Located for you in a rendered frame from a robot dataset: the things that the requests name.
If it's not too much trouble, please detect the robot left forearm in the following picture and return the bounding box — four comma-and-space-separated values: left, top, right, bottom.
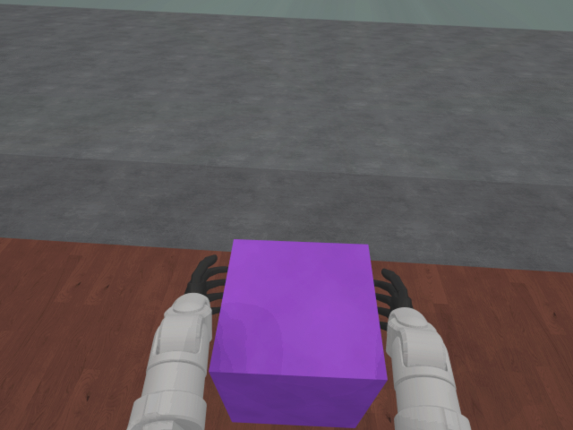
126, 293, 212, 430

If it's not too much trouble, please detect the robot right forearm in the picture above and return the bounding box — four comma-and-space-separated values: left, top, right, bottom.
386, 307, 471, 430

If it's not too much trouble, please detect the carton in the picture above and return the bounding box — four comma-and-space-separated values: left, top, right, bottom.
209, 239, 388, 428

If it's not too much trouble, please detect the left robot hand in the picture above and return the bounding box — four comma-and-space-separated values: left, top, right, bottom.
184, 254, 228, 314

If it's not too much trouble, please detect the right robot hand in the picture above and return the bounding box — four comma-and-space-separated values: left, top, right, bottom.
373, 269, 414, 331

